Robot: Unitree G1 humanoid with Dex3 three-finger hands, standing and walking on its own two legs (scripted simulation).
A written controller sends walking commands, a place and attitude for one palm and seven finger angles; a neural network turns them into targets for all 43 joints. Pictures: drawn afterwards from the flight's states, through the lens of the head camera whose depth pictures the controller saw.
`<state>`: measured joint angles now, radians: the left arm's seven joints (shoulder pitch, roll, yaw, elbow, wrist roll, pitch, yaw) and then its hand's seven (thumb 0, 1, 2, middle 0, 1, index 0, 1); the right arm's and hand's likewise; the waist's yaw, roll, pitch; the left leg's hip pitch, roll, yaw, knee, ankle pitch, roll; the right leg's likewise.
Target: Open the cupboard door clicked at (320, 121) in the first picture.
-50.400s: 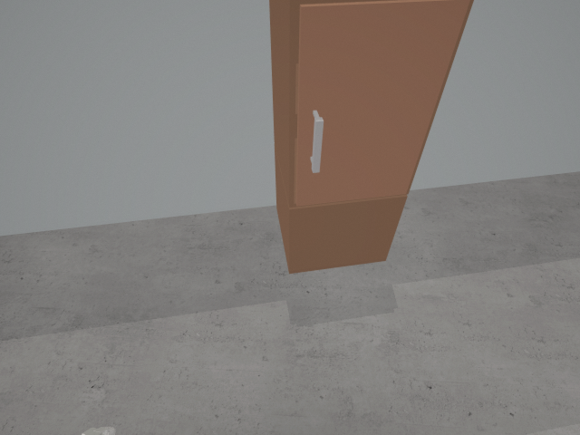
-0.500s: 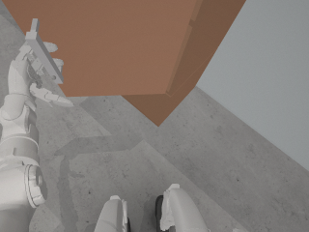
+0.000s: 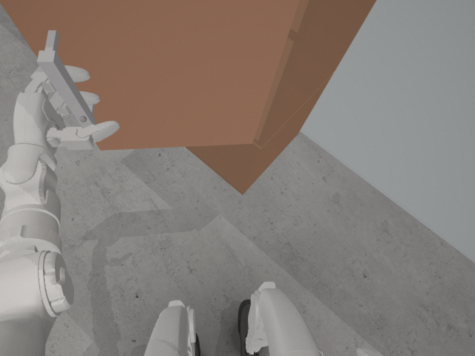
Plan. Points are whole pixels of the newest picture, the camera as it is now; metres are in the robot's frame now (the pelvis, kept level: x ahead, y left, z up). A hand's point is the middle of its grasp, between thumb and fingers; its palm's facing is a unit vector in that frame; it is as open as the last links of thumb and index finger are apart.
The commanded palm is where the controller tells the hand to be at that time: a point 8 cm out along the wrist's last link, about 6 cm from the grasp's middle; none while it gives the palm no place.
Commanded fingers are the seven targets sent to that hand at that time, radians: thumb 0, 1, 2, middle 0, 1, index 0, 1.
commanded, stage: close the thumb around the handle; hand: left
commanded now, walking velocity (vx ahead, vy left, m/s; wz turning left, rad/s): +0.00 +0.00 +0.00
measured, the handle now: (73, 86) +0.54 +0.24 +0.03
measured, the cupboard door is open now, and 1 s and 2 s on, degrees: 47 67 93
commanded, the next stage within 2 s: pull the door open along its arc in 0.34 s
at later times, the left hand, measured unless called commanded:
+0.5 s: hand (84, 117) +0.49 +0.22 +0.03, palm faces -0.01 -1.00 -0.02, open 5.7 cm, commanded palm +0.46 +0.25 +0.03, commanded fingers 0.00 0.90 0.90 -0.40 -1.35 -0.40 -1.35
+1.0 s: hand (112, 182) +0.38 +0.17 +0.03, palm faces +0.24 -0.97 +0.05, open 5.9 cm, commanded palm +0.32 +0.22 +0.03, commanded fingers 0.00 0.90 0.90 -0.40 -1.35 -0.40 -1.35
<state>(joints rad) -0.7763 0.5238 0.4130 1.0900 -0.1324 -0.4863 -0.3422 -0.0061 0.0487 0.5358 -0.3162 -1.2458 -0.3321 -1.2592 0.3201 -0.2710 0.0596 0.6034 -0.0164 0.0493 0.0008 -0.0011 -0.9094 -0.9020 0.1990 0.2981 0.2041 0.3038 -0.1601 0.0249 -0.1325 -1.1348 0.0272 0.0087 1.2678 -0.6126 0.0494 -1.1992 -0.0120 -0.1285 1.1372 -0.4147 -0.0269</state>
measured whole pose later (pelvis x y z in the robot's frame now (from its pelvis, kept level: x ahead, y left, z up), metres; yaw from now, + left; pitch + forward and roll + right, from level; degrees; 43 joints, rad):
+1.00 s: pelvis +0.01 +0.00 +0.02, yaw +0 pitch +23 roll -2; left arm -0.18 0.11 0.19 0.48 -0.14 -0.51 0.08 0.01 0.71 0.79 -0.34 -1.32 -0.37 -1.29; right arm 0.24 -0.23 0.01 0.54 -0.03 0.03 0.04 0.00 -0.91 -0.90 0.20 0.30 0.20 0.30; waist -0.06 0.02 -0.17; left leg -0.98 0.01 0.05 1.18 -0.61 0.05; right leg -1.08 -0.01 -0.08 1.10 -0.43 -0.02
